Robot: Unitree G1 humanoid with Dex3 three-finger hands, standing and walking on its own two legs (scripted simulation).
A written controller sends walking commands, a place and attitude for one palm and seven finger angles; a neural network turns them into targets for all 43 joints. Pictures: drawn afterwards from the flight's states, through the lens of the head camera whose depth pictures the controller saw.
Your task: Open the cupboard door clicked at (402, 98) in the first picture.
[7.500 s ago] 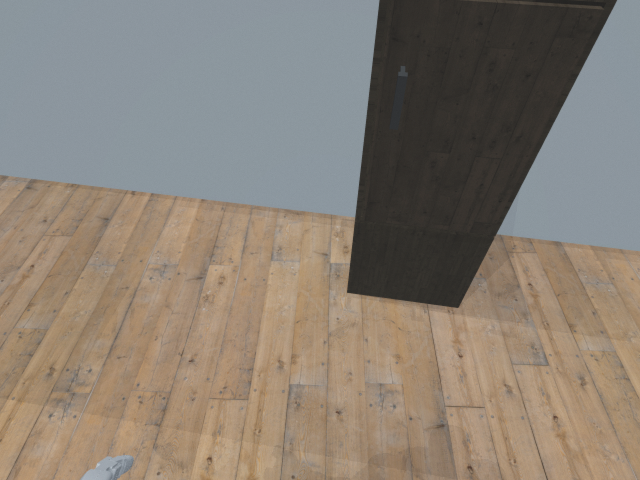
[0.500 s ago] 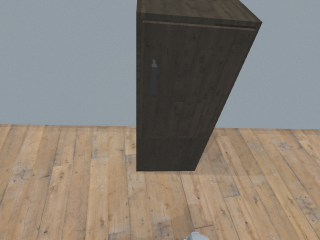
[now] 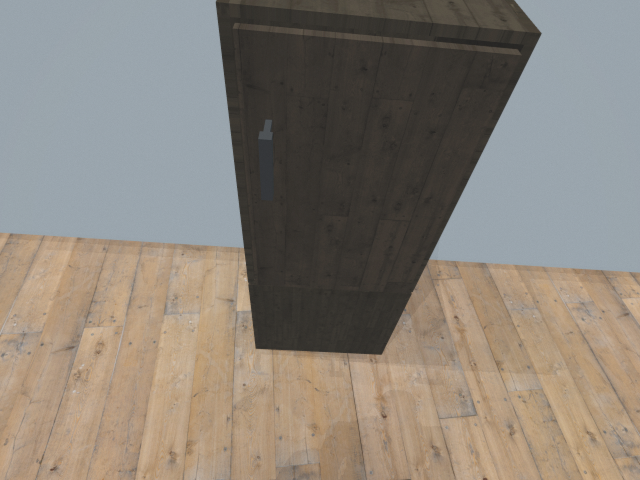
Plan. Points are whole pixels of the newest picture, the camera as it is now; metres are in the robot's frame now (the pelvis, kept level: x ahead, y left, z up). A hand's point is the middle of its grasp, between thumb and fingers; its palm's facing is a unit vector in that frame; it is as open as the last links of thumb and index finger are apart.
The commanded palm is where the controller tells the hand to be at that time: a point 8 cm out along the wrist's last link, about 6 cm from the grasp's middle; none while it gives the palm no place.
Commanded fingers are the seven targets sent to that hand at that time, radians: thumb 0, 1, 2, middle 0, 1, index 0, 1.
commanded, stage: shuffle to correct the standing spot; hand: left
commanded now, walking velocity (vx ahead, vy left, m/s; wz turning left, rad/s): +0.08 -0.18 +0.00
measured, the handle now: (267, 160) +0.56 +0.12 +0.07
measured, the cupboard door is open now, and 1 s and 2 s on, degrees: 0 0 0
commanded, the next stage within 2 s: come to a stop and stand still in 0.18 s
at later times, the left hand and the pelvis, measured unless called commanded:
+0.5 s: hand out of the picture +0.13 +0.05 -0.15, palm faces +0.01 -0.97 -0.24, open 7.3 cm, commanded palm none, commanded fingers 0.00 0.90 0.90 -0.20 -0.30 -0.20 -0.30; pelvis +0.06 -0.13 +0.01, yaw +0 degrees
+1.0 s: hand out of the picture +0.01 +0.14 -0.16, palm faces +0.09 -0.97 -0.21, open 7.4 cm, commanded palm none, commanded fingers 0.00 0.90 0.90 -0.20 -0.30 -0.20 -0.30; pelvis +0.00 -0.06 +0.02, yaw +2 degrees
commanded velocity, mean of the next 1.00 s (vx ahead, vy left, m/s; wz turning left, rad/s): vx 0.03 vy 0.00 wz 0.00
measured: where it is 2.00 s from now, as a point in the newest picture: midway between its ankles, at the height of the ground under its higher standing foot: outside the picture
